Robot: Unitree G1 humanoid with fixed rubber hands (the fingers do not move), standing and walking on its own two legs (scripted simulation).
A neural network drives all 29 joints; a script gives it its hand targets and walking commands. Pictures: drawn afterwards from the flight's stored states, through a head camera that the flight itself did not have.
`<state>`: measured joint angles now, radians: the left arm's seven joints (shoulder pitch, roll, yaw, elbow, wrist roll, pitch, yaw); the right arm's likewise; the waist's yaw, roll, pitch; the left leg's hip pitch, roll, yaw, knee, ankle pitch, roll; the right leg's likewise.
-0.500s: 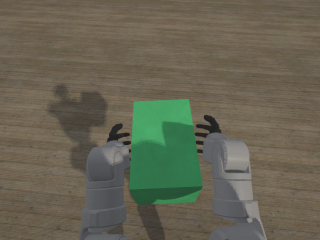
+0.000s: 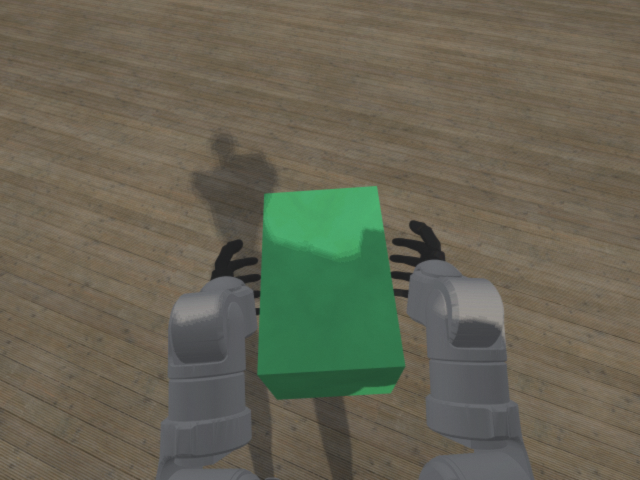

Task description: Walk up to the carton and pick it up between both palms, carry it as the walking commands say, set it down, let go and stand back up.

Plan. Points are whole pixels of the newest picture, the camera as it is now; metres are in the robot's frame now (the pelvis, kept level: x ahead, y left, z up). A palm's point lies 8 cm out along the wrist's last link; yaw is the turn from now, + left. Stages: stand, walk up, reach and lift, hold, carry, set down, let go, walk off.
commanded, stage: carry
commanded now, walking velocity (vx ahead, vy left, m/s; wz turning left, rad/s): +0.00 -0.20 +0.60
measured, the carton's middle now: (327, 292) +0.36 +0.01 +0.02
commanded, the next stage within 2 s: none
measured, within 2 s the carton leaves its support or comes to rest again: neither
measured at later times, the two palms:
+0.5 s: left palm (183, 386) +0.21 +0.16 +0.08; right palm (391, 304) +0.29 -0.06 +0.09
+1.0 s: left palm out of the picture +0.12 +0.14 +0.08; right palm (384, 337) +0.26 -0.05 +0.08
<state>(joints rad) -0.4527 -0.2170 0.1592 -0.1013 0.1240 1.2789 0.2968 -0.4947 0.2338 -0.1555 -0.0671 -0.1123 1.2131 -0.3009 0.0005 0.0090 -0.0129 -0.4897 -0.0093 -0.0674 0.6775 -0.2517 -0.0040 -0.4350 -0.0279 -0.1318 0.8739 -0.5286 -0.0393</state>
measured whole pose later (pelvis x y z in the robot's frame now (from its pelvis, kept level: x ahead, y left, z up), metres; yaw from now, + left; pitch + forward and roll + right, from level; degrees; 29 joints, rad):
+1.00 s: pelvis -0.08 -0.13 +0.00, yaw +33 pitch +5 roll +0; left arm -0.45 -0.22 0.11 -0.15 0.11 1.27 0.30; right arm -0.46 0.22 -0.15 -0.19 -0.11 1.23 -0.28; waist 0.00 0.02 0.03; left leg -0.46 -0.01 -0.03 0.67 -0.28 -0.04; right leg -0.41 -0.11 -0.26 0.73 -0.39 -0.04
